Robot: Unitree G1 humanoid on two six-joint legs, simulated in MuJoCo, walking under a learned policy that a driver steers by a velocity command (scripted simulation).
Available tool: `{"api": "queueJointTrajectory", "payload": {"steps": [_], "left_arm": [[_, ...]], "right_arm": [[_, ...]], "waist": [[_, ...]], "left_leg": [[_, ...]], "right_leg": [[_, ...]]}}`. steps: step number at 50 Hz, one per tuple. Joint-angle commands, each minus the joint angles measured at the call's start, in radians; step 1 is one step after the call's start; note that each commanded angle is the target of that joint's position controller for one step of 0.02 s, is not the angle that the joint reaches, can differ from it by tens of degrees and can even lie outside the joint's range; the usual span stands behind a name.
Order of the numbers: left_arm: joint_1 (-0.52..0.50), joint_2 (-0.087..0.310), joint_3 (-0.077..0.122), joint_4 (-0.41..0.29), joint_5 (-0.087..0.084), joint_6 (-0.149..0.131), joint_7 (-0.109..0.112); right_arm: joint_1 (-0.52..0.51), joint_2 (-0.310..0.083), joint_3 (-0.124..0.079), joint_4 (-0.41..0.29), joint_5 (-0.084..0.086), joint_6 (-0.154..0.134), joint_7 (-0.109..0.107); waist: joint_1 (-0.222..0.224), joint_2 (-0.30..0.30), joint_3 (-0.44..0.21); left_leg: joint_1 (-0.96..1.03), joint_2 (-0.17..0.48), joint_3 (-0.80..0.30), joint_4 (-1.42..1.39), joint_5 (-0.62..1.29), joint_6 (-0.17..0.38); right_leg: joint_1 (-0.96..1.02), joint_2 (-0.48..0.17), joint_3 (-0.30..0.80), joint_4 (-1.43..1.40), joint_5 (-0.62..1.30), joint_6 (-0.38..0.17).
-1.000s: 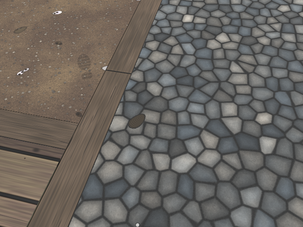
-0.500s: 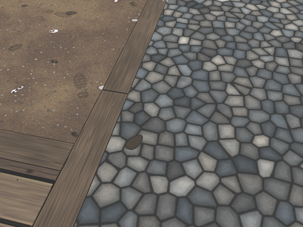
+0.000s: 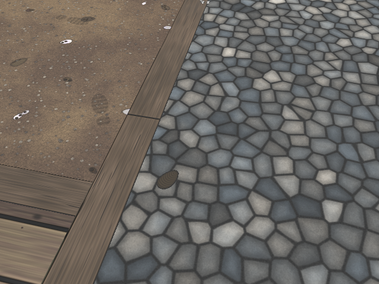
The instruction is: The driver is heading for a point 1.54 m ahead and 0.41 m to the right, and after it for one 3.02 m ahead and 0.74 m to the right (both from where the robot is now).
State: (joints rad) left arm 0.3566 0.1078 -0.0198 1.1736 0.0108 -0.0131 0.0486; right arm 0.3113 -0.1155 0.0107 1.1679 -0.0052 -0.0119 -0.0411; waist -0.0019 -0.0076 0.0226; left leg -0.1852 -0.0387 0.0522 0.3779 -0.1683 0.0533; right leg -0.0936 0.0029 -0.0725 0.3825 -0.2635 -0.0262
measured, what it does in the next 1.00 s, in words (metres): stands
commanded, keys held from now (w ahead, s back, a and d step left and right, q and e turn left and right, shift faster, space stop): no key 1.00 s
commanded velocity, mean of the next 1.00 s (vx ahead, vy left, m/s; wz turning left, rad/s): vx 0.00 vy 0.00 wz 0.00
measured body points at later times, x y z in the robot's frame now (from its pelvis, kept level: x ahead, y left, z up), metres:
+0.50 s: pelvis +0.00 +0.00 +0.00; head +0.01 +0.00 +0.45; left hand -0.05 +0.19 -0.16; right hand -0.03 -0.21 -0.16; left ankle +0.02 +0.09 -0.74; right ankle -0.03 -0.10 -0.74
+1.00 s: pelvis +0.01 -0.01 +0.00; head +0.02 -0.01 +0.45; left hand -0.04 +0.18 -0.16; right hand -0.03 -0.21 -0.17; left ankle +0.02 +0.09 -0.74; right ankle -0.03 -0.10 -0.74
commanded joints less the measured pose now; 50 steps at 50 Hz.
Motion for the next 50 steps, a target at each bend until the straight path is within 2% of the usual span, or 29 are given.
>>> {"api": "queueJointTrajectory", "payload": {"steps": [1,50], "left_arm": [[0.095,0.056,0.006,0.002,0.000,-0.003,0.002],[0.138,0.037,0.007,-0.006,-0.001,-0.016,0.001]], "right_arm": [[0.074,-0.067,-0.008,-0.004,0.000,-0.003,-0.001],[0.110,-0.045,-0.002,0.009,0.001,-0.006,-0.003]], "waist": [[-0.001,0.005,0.078],[-0.002,0.003,0.081]], "left_leg": [[-0.003,0.129,-0.142,-0.075,0.047,0.010],[0.004,0.131,-0.129,-0.038,0.108,0.000]], "right_leg": [[-0.090,-0.107,0.108,-0.084,0.056,-0.026],[-0.071,-0.109,0.115,-0.086,0.130,-0.034]]}}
